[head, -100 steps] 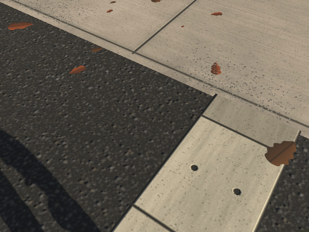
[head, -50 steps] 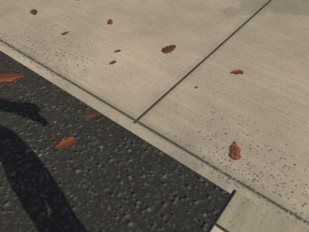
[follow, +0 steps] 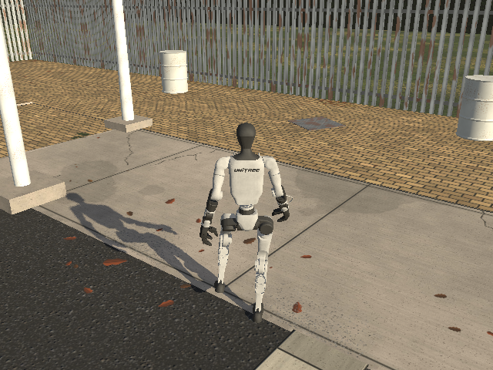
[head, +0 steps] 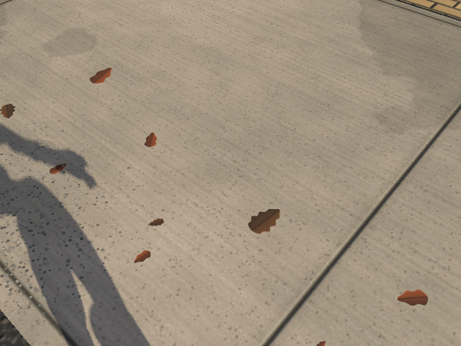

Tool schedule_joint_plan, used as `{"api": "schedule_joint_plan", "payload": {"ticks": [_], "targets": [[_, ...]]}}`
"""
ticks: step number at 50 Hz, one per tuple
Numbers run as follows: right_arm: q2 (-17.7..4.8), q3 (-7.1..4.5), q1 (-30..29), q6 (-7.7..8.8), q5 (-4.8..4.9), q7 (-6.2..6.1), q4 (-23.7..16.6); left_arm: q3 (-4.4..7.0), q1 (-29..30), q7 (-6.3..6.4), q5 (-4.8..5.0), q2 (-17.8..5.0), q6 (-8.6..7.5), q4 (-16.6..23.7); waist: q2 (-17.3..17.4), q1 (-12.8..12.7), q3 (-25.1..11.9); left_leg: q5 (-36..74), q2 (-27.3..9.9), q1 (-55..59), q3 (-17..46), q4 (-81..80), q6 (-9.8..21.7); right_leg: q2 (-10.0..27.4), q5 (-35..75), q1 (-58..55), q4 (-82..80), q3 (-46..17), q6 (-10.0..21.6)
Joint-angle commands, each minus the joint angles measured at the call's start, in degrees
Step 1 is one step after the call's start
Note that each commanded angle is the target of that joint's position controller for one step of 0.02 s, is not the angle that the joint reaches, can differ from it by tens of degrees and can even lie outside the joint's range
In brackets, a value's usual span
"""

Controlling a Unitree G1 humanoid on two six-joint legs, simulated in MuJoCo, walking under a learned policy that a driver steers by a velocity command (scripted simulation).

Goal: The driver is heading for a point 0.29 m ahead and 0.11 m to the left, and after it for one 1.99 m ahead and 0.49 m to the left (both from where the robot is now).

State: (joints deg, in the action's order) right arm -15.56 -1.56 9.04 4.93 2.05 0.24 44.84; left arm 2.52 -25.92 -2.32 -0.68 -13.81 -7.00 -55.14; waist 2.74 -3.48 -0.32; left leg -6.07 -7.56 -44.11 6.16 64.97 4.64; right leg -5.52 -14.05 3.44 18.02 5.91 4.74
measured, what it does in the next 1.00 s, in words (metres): walks ahead, turning left: left foot, then right foot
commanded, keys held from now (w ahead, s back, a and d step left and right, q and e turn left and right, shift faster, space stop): w+q+shift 0.08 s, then q+shift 0.54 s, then shift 0.02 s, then e+shift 0.36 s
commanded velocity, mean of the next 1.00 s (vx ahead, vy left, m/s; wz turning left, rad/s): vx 0.31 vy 0.00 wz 0.50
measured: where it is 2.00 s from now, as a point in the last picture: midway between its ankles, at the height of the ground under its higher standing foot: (243, 341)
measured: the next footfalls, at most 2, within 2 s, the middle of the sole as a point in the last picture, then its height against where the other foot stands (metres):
left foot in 0.22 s outside the picture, level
right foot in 0.70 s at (255, 318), level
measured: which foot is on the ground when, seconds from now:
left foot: up 0.00-0.20, down 0.22-0.70, up 0.72-1.00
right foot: down 0.00-0.22, up 0.24-0.68, down 0.70-1.00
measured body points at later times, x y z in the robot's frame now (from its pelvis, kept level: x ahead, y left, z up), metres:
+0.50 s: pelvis +0.35 +0.04 -0.01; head +0.40 +0.07 +0.44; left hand +0.48 +0.36 -0.07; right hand +0.57 -0.19 -0.11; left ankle +0.42 +0.10 -0.74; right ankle +0.53 -0.12 -0.67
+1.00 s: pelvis +0.48 +0.02 +0.00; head +0.52 +0.03 +0.45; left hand +0.44 +0.32 -0.10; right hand +0.76 -0.13 -0.10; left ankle +0.39 +0.13 -0.72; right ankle +0.60 -0.03 -0.74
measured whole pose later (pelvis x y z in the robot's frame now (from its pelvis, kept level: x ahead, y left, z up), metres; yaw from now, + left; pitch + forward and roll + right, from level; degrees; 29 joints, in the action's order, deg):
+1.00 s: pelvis +0.48 +0.02 +0.00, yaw +28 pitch +2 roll +2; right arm -15.6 -3.8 6.3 -1.1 1.0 -1.7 38.5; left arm 4.1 -13.6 1.0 1.1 -15.7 1.9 -37.5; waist -0.6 -2.7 3.4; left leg -24.9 5.6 -17.1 8.4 38.1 -3.1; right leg -6.1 -4.6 21.3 25.0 -15.9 0.0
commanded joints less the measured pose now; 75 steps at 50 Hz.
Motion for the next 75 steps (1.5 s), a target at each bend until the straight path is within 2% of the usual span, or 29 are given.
{"api": "schedule_joint_plan", "payload": {"ticks": [1,5,7,10,11,12,13,14,16,19,23,27,34,35,36,37,39,41,43,46,53,54,55,56,57,59,67,73,75], "targets": [[-1.8,-0.37,-0.7,-0.05,-0.28,0.3,-2.9,0.61,6.9,1.19,-0.36,-5.7,-2.1,5.0,-3.8,2.8,7.2,13.7,0.1,0.9,-1.2,-9.0,-0.7,13.1,15.8,11.0,-13.1,-2.8,2.5],[-0.3,-0.06,-8.4,1.02,-0.42,2.58,-5.9,0.04,3.3,2.78,-0.26,-7.1,-1.71,3.9,-2.2,0.5,9.5,25.6,3.2,4.3,-7.7,-23.4,1.0,13.3,25.7,4.8,-12.9,4.4,-1.9],[-1.8,-0.77,-10.5,1.74,-1.18,4.35,-8.0,0.33,1.7,4.19,-0.32,-9.9,-0.26,4.4,-3.3,0.6,7.7,24.6,8.1,8.3,-14.1,-29.2,1.3,13.6,49.1,-1.8,-5.2,6.3,-4.8],[-7.7,-3.94,8.9,0.84,-0.94,5.55,-4.8,1.61,5.3,6.69,-0.7,-14.5,2.65,6.8,-10.1,10.9,-4.2,14.7,14.7,29.3,-16.0,-28.0,3.0,16.1,75.4,-4.0,21.9,5.2,-6.7],[-11.1,-5.54,21.2,0.01,-0.99,4.42,-1.9,1.87,10.2,6.34,-0.5,-14.6,2.79,8.5,-9.0,17.4,-7.9,17.9,12.0,43.0,-9.6,-32.5,5.3,14.6,67.1,3.5,38.8,4.6,-7.2],[-14.0,-6.1,21.2,-1.27,-1.37,2.3,-2.1,0.35,10.1,4.42,-1.17,-6.8,1.13,11.3,14.0,13.3,-8.2,41.2,3.7,56.9,2.5,-31.4,9.6,1.6,-4.0,21.6,66.7,4.9,-9.7],[-15.9,-5.11,16.6,-0.21,-5.61,1.95,-5.1,-1.68,-1.5,2.99,0.58,-2.8,-0.88,13.9,16.1,5.7,-23.6,45.6,-11.5,72.6,35.2,-34.1,24.6,-3.3,-22.7,37.9,86.2,-12.3,-11.2],[-14.9,-6.08,13.8,-0.86,-5.38,1.76,-8.4,-0.72,3.4,2.43,1.09,-9.4,-1.78,15.5,3.2,9.2,-31.5,29.2,-10.9,70.8,37.9,-39.2,23.6,0.1,-17.5,35.7,84.2,-18.5,-8.3],[-9.5,-4.6,5.4,-0.79,-1.96,1.58,-10.5,-0.22,11.6,2.98,0.58,-9.2,-0.54,18.7,-10.8,3.4,-13.9,12.8,-4.7,49.1,30.0,-45.8,18.1,4.6,-13.7,36.9,70.1,-15.8,-6.0],[-8.9,-4.6,0.5,-1.67,-2.22,1.17,-12.5,0.81,10.9,3.54,-0.51,-9.9,2.76,19.3,-8.0,-0.5,-4.0,21.0,1.4,26.6,21.3,-48.7,15.4,6.8,-12.7,29.3,57.4,-14.3,-7.9],[-11.1,-5.5,3.1,-3.69,-1.5,-1.25,-11.6,0.16,15.5,4.8,-0.91,-6.3,3.61,21.4,-4.5,0.9,-8.5,33.8,6.0,23.5,15.7,-43.7,12.3,3.9,-3.8,26.4,40.4,-12.6,-10.8],[-10.8,-5.61,2.6,-6.58,-0.12,-3.01,-12.9,0.71,21.4,4.92,0.22,-7.2,4.52,22.5,1.8,3.3,-10.1,13.7,8.2,27.6,18.9,-41.9,6.5,1.7,5.1,27.5,29.8,-14.8,-11.0],[-7.4,-4.55,0.7,-7.39,-1.33,-3.23,-15.2,2.18,19.9,3.12,0.12,-9.2,2.16,20.4,7.6,3.5,-9.0,8.2,7.1,33.1,24.1,-33.5,3.2,3.5,12.0,16.7,8.2,-15.0,-7.2],[-4.8,-3.52,2.8,-7.27,-1.51,-2.93,-14.7,2.07,19.6,2.86,-0.34,-8.8,2.09,20.1,4.1,4.2,-9.4,-0.6,9.5,30.4,21.4,-29.3,1.6,7.0,19.8,9.9,3.8,-16.3,-4.7],[-0.7,-2.0,7.9,-7.19,-2.56,-2.56,-13.4,1.66,22.2,2.88,-1.69,-9.6,2.51,21.9,-7.7,7.2,-10.0,-22.5,15.4,24.7,14.3,-18.4,-1.4,17.7,32.8,3.4,2.6,-27.4,0.1],[-4.2,-2.69,10.6,-6.76,-2.42,-2.23,-13.7,1.55,20.3,2.95,-3.62,-9.8,3.05,21.3,-18.8,8.9,-8.2,-34.5,18.9,18.7,9.3,-11.9,-5.4,26.0,39.1,3.5,0.3,-41.5,10.8],[-9.8,-4.02,7.5,-6.81,-3.33,-2.13,-10.9,0.47,20.9,2.34,-1.13,-5.5,3.54,21.2,-10.1,6.6,-6.3,-26.5,11.3,19.4,6.3,-7.0,-9.4,21.1,19.5,7.9,0.4,-40.4,9.9],[-9.0,-4.41,2.6,-7.25,-3.41,-2.19,-11.5,2.43,19.8,2.14,1.55,-11.6,5.28,21.6,-7.7,4.9,-2.2,-23.9,11.6,16.3,1.6,-8.8,-10.4,15.1,7.8,9.2,0.3,-37.2,5.9],[-6.3,-3.8,0.2,-6.74,-2.3,-2.01,-11.6,3.84,17.6,2.65,1.44,-14.4,6.78,21.9,-9.3,3.7,-1.3,-22.8,13.2,18.0,-0.9,-13.6,-9.9,11.5,6.2,10.1,-0.6,-34.8,4.1],[-4.2,-3.47,-0.7,-6.07,-1.37,-2.35,-10.5,4.12,15.6,3.22,1.55,-12.6,7.78,22.1,-13.8,2.8,-4.0,-20.9,14.6,21.0,-0.8,-21.6,-8.8,9.9,3.6,6.6,-0.9,-35.7,3.6],[-7.2,-5.04,4.7,-3.52,-0.66,-1.28,-5.8,5.38,15.3,4.92,3.3,-11.8,9.19,23.2,-14.9,5.4,-8.0,-4.8,10.4,40.1,1.3,-47.8,-3.6,6.7,-3.8,11.7,0.5,-38.8,0.0],[-9.5,-5.58,5.0,-3.83,-1.43,-1.49,-5.9,4.71,13.1,4.87,3.05,-9.4,9.43,23.0,-8.7,4.4,-9.2,-4.5,1.8,48.2,7.0,-48.1,-0.5,2.7,-13.8,20.2,8.5,-34.1,-2.4],[-13.4,-6.09,2.4,-4.0,-4.08,-1.1,-6.5,4.57,13.8,4.48,3.51,-8.3,8.87,25.1,11.0,2.9,-5.7,3.2,-10.5,45.3,20.3,-49.8,7.2,-4.8,-18.6,32.1,22.4,-20.2,-4.5],[-10.8,-5.57,-2.2,-3.5,-5.7,-1.15,-8.0,6.12,12.8,4.08,2.31,-13.3,8.1,24.5,9.2,2.1,-2.6,11.2,-15.2,39.9,20.3,-49.5,9.7,0.4,-18.1,34.6,34.2,-19.3,-6.9],[-7.6,-4.7,-5.7,-3.3,-4.93,-1.77,-9.2,6.83,11.2,3.79,2.09,-15.2,8.3,22.9,4.7,0.6,-2.0,14.3,-12.1,38.7,13.6,-47.9,7.8,1.6,-14.4,33.5,40.2,-17.5,-7.7],[-5.3,-3.78,-7.2,-3.4,-2.95,-2.61,-9.6,6.07,8.1,3.91,1.44,-12.0,9.52,20.9,3.0,0.4,-1.8,18.1,-6.9,39.6,5.4,-45.3,4.9,2.2,-8.7,35.2,49.3,-15.6,-8.9],[-10.8,-4.89,0.7,-5.93,-3.07,-2.73,-8.0,2.68,19.0,1.07,2.2,-7.5,9.46,28.1,5.0,7.3,0.2,24.3,-8.4,45.2,-5.0,-45.4,7.9,10.4,-3.4,37.6,38.0,-5.3,-11.7],[-12.6,-6.11,-1.4,-4.63,-0.53,-0.5,-7.2,3.51,18.2,0.23,2.24,-8.8,10.97,28.5,6.3,5.1,-1.3,26.3,-10.5,42.3,-11.9,-40.0,4.1,8.2,-3.5,24.0,22.9,-0.1,-6.7],[-11.4,-6.02,-2.2,-3.97,0.52,-0.12,-6.6,5.03,12.1,0.61,2.08,-10.5,11.32,26.6,4.3,0.9,-4.4,28.9,-8.4,38.8,-16.2,-28.7,0.2,5.0,2.5,11.8,12.1,0.6,-3.0]]}}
